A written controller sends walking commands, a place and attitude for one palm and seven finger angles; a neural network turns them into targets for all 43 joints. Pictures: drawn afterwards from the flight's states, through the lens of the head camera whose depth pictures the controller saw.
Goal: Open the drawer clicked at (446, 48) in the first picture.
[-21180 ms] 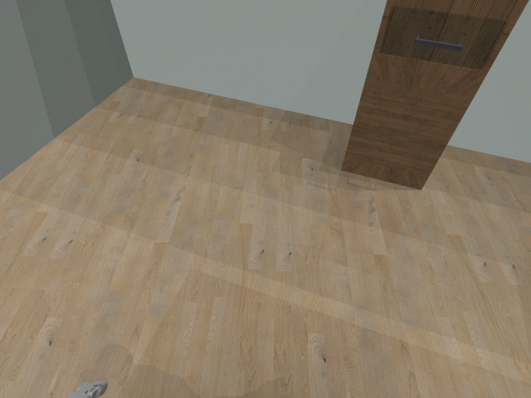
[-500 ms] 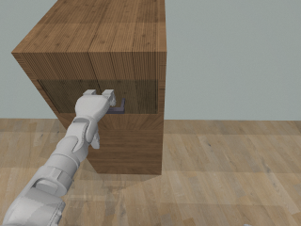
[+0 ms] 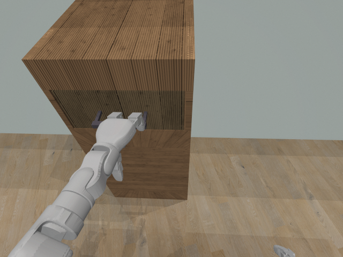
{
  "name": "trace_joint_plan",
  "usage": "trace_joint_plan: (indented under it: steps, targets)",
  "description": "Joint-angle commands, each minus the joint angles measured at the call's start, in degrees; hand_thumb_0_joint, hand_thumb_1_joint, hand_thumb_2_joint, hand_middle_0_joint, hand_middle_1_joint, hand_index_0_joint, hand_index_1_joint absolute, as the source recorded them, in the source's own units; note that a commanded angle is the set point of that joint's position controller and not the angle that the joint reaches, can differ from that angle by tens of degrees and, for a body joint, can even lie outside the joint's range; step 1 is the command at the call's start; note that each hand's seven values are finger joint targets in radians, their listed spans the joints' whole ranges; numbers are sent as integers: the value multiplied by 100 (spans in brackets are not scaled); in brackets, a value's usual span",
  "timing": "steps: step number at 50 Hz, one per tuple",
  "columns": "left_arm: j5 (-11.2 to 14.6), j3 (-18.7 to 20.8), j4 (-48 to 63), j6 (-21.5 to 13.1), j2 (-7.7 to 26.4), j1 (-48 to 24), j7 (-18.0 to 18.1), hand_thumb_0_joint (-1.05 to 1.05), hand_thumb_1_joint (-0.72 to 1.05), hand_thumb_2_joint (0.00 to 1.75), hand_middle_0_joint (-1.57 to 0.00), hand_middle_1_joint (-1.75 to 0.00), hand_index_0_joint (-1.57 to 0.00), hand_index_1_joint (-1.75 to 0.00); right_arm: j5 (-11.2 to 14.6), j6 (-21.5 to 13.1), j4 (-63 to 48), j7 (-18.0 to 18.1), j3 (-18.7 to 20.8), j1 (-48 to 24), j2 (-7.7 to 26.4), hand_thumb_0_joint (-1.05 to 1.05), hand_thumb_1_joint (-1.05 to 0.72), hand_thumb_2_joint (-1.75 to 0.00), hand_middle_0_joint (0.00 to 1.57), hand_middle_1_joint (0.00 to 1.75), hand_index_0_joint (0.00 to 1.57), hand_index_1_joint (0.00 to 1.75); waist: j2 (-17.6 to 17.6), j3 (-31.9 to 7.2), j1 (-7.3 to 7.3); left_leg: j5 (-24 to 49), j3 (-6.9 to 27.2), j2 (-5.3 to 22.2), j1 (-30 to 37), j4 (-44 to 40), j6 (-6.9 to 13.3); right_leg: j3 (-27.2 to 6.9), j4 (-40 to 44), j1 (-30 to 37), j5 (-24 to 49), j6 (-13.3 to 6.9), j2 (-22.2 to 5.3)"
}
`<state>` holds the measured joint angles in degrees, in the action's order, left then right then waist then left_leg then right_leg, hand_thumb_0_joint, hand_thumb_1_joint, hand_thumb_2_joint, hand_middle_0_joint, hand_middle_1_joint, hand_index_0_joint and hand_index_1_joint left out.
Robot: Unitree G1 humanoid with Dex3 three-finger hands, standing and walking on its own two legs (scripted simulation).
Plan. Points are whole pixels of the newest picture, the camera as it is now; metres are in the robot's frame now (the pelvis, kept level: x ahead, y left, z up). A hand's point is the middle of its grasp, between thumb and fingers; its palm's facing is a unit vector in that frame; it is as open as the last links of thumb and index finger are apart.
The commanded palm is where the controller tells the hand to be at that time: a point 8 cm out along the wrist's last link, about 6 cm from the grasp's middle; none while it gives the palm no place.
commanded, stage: re-aim the fingers above the handle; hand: left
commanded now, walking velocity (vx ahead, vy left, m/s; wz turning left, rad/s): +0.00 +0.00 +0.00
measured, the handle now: (120, 120) +0.50 +0.19 +0.00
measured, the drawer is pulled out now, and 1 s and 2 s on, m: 0.00 0.00 0.00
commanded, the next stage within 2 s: lower the fingers behind the handle in 0.58 s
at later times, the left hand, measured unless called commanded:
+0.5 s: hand (135, 149) +0.37 +0.12 +0.03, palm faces -0.14 -0.13 -0.98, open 13.8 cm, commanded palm +0.39 +0.17 +0.11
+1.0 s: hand (107, 143) +0.39 +0.19 +0.03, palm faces -0.14 -0.06 -0.99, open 14.2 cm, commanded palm +0.39 +0.19 +0.09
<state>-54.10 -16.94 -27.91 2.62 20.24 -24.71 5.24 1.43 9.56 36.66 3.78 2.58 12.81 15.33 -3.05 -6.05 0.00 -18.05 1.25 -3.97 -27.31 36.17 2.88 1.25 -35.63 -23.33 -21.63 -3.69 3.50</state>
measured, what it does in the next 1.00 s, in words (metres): stands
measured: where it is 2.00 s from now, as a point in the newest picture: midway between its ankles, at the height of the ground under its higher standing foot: outside the picture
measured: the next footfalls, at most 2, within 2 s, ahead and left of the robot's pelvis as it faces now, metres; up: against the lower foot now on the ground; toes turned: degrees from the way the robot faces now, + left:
none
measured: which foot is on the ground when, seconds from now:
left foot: down 0.00-1.00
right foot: down 0.00-1.00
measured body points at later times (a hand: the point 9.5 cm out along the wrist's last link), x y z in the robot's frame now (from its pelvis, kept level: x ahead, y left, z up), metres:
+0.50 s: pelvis +0.00 +0.01 +0.00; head +0.03 -0.01 +0.45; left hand +0.37 +0.12 +0.08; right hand +0.10 -0.26 -0.13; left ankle -0.01 +0.09 -0.72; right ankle -0.05 -0.08 -0.72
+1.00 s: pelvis -0.01 +0.02 -0.01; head +0.04 +0.00 +0.44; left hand +0.39 +0.20 +0.09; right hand +0.10 -0.26 -0.13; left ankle -0.01 +0.09 -0.72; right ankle -0.05 -0.08 -0.72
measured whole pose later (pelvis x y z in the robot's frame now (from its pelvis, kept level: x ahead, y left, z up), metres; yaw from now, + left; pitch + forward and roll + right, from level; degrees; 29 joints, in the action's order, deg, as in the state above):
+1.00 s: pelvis -0.01 +0.02 -0.01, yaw +1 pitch +11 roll -1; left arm -54.2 -16.0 -34.5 -0.9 22.3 -30.1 5.5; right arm 1.1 7.5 39.0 4.3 3.5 15.5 16.8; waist -3.5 -6.9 0.6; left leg -18.9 2.1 -5.1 -31.5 39.9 4.0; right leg 2.5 -38.2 -26.5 -22.6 -2.4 2.4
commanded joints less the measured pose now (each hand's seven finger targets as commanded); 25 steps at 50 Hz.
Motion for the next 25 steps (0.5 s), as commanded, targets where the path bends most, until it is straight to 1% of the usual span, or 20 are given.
trace_joint_plan:
  steps: [1,2,3,5,6,7,9,10,11,12,14,15,16,17,18,20,21,22,23,25]
  targets:
    - [-327,1325,1485,-760,1129,-3341,1136,0,-50,30,-30,-120,-30,-120,-55,-252,-361,-44,240,-38,421,0,-90,-90,20,30,20,30,-78,-2007,-164,2417,151,173,1629,225,-78,-272,12,-353,2140,53,-45]
    - [-393,1779,1137,-626,1466,-3272,1421,0,-50,30,-30,-120,-30,-120,-33,-253,-336,-73,221,-68,413,0,-90,-90,20,30,20,30,129,-2075,-13,2295,106,151,1333,209,-94,-253,-77,-204,2156,40,-36]
    - [-433,2027,708,-389,1590,-3052,1666,0,-50,30,-30,-120,-30,-120,-20,-229,-335,-84,188,-179,381,0,-90,-90,20,30,20,30,414,-2031,116,2126,20,110,974,190,-93,-263,-109,-18,2166,36,-35]
    - [-405,1814,203,177,1471,-3009,1908,0,-50,30,-30,-120,-30,-120,32,-153,-415,-88,84,-414,389,0,-90,-90,20,30,20,30,625,-1795,192,1759,-140,76,594,21,-120,-306,-5,177,2026,58,-65]
    - [-420,1905,-92,430,1643,-2939,1962,0,-50,30,-30,-120,-30,-120,32,-117,-405,-85,60,-515,431,0,-90,-90,20,30,20,30,762,-1852,248,1700,-210,88,498,-42,-117,-371,57,369,2044,75,-82]
    - [-474,1782,-418,719,1634,-2765,1966,0,-50,30,-30,-120,-30,-120,44,-64,-439,-72,13,-620,434,0,-90,-90,20,30,20,30,615,-1833,325,1602,-283,83,424,-108,-130,-448,118,448,2016,87,-102]
    - [-615,1418,-1183,1358,1417,-2642,1802,0,-50,30,-30,-120,-30,-120,81,64,-428,-74,-45,-632,477,0,-90,-90,20,30,20,30,609,-1719,281,1472,-339,104,293,-246,-152,-457,254,556,1959,112,-116]
    - [-652,1249,-1491,1660,1322,-2632,1603,0,-50,30,-30,-120,-30,-120,119,128,-425,-74,-46,-616,528,0,-90,-90,20,30,20,30,619,-1742,201,1451,-365,109,323,-275,-136,-471,337,612,1986,137,-118]
    - [-569,1210,-1633,1832,1325,-2597,1339,0,-50,30,-30,-120,-30,-120,161,176,-497,-75,-24,-557,600,0,-90,-90,20,30,20,30,819,-1812,122,1491,-344,121,339,-311,-109,-460,397,782,2114,152,-122]
    - [-394,929,-1549,1902,1070,-2481,1016,0,-50,30,-30,-120,-30,-120,210,185,-615,-50,-10,-484,652,0,-90,-90,20,30,20,30,948,-1867,13,1615,-366,119,460,-301,-49,-446,427,914,2445,192,-139]
    - [13,405,-857,1729,470,-2422,293,0,-50,30,-30,-120,-30,-120,228,160,-803,23,74,-453,727,0,-90,-90,20,30,20,30,1114,-1921,-249,1905,-304,121,777,-246,51,-422,463,1019,3127,259,-188]
    - [175,2,-229,1445,39,-2688,-48,0,-50,30,-30,-120,-30,-120,198,125,-853,53,104,-492,736,0,-90,-90,20,30,20,30,1113,-1873,-450,2002,-243,120,976,-195,100,-424,480,887,3332,302,-217]
    - [347,-319,437,1068,-385,-2873,-312,0,-50,30,-30,-120,-30,-120,175,29,-922,71,122,-520,695,0,-90,-90,20,30,20,30,978,-1971,-576,2186,-186,102,1181,-116,155,-414,441,811,3402,301,-237]
    - [392,-212,921,700,-243,-2863,-387,0,-50,30,-30,-120,-30,-120,142,-78,-883,81,127,-486,658,0,-90,-90,20,30,20,30,654,-1972,-525,2353,-89,93,1406,-55,172,-407,380,613,3262,276,-220]
    - [369,-308,1172,397,-291,-2772,-386,0,-50,30,-30,-120,-30,-120,94,-167,-818,78,126,-387,621,0,-90,-90,20,30,20,30,226,-2019,-503,2491,13,72,1673,-17,174,-395,330,378,3005,234,-190]
    - [251,-35,1879,-241,70,-3192,-146,0,-50,30,-30,-120,-30,-120,14,-307,-646,68,156,-121,524,0,-90,-90,20,30,20,30,-347,-2171,-506,2736,187,138,2176,74,108,-336,267,-151,2534,170,-113]
    - [147,372,2165,-542,536,-3457,79,0,-50,30,-30,-120,-30,-120,-13,-336,-587,82,172,-61,480,0,-90,-90,20,30,20,30,-377,-2127,-475,2792,249,184,2224,140,54,-317,238,-311,2329,127,-81]
    - [-12,659,2236,-797,765,-3793,374,0,-50,30,-30,-120,-30,-120,-38,-351,-487,86,184,27,458,0,-90,-90,20,30,20,30,-379,-2153,-443,2770,312,215,2207,170,-25,-285,148,-529,2175,108,-54]
    - [-139,875,2050,-957,834,-3826,705,0,-50,30,-30,-120,-30,-120,-63,-377,-394,71,209,95,413,0,-90,-90,20,30,20,30,-325,-2006,-393,2648,297,248,2084,215,-90,-234,58,-729,1979,81,-30]
    - [-349,1793,1387,-901,1516,-3565,1343,0,-50,30,-30,-120,-30,-120,-55,-369,-271,1,208,123,411,0,-90,-90,20,30,20,30,-2,-2013,-98,2411,222,211,1498,240,-170,-171,-140,-542,1876,29,-2]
